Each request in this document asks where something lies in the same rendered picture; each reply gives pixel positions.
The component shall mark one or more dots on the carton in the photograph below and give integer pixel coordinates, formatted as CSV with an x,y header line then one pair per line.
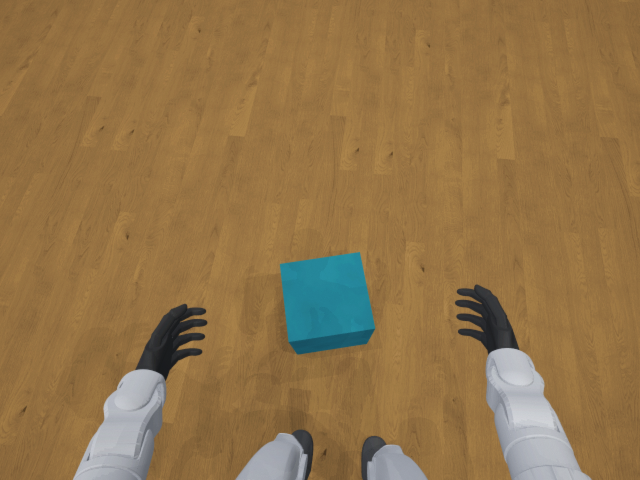
x,y
326,303

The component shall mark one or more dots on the left robot forearm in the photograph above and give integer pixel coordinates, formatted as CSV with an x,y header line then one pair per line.
x,y
123,445

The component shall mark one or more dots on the left robot thigh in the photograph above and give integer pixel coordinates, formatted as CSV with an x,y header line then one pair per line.
x,y
277,460

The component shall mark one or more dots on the robot left hand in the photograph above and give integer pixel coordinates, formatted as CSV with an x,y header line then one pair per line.
x,y
160,353

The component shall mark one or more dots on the right robot forearm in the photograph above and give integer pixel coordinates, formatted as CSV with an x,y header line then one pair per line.
x,y
533,442

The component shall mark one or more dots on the robot right hand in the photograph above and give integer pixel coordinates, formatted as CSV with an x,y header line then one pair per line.
x,y
498,332

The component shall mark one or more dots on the right robot foot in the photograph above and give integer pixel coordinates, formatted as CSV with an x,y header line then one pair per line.
x,y
370,447

